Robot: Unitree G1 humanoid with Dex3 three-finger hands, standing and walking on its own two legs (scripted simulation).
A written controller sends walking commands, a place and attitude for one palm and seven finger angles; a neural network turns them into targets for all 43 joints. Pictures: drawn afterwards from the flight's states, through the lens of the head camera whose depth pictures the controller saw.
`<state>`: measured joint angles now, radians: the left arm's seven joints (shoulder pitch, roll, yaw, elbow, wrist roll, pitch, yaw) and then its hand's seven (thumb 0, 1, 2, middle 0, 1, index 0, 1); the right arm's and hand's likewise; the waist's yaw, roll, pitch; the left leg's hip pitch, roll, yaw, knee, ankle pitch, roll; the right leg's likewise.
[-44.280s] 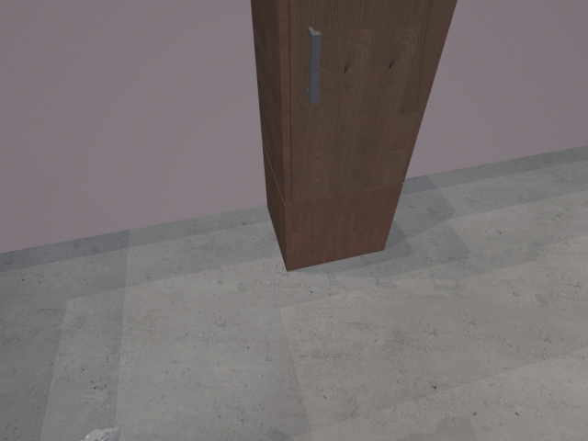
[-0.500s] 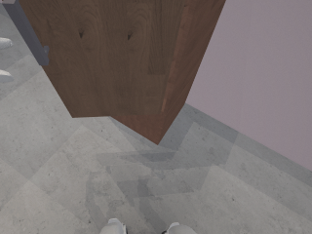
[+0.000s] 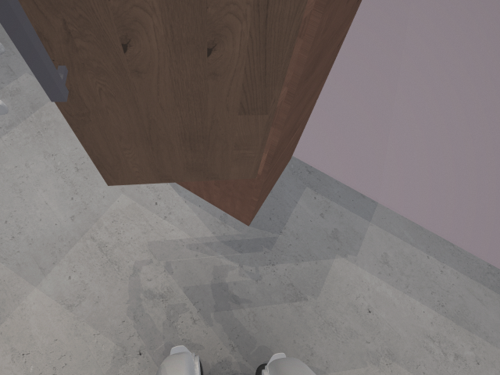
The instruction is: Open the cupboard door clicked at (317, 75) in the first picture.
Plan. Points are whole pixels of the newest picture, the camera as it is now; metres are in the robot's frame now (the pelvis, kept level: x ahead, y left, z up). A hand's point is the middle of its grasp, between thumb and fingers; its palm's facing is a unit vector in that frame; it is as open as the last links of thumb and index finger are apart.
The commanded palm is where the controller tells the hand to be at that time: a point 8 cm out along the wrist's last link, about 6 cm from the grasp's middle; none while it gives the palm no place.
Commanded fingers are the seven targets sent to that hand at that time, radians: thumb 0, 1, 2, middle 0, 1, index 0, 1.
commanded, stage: move the hooked fingers beside the handle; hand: left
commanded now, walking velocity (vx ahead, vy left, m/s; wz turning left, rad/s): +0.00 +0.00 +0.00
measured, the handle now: (36, 40) +0.55 +0.25 +0.15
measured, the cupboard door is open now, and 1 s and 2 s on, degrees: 37 37 37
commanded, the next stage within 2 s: slide the fingers in behind the handle in 0.74 s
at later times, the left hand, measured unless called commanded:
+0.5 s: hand out of the picture +0.49 +0.31 +0.16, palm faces +0.07 -1.00 +0.02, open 14.0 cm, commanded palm +0.48 +0.35 +0.14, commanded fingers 0.00 -0.50 0.30 -0.30 -1.20 -0.30 -1.20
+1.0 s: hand out of the picture +0.51 +0.30 +0.15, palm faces +0.04 -1.00 +0.01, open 14.0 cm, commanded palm +0.49 +0.33 +0.14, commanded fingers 0.00 -0.50 0.30 -0.30 -1.20 -0.30 -1.20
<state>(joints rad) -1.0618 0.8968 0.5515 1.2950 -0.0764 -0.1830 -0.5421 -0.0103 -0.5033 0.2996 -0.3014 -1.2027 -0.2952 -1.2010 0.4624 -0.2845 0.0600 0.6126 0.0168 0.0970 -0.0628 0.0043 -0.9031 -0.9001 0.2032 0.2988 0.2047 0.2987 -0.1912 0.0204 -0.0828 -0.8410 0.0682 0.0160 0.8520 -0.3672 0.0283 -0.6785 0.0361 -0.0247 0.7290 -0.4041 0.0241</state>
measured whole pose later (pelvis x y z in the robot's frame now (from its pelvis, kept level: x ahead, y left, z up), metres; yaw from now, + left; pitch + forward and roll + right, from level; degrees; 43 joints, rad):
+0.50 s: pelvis -0.01 -0.01 +0.00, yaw +1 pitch +19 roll -4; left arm -1.09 0.92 0.52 1.36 -0.08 -0.20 -0.54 -0.01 -0.50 0.30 -0.30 -1.20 -0.30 -1.20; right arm 0.42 -0.31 0.07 0.60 0.04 0.09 -0.08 0.00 -0.90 -0.90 0.20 0.30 0.20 0.30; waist -0.20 0.02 -0.08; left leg -0.85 0.07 -0.01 0.87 -0.36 0.02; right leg -0.68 0.04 -0.04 0.76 -0.41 0.01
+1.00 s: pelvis -0.01 +0.00 -0.01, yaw +0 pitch +21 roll -5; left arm -1.13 0.94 0.52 1.34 -0.06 -0.19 -0.54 -0.01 -0.50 0.30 -0.30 -1.20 -0.30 -1.20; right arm 0.47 -0.29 0.07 0.61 0.02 0.08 -0.07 0.00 -0.90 -0.90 0.20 0.30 0.20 0.30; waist -0.21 0.03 -0.08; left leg -0.91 0.08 0.00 0.90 -0.37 0.02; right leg -0.74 0.05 -0.04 0.77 -0.41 0.02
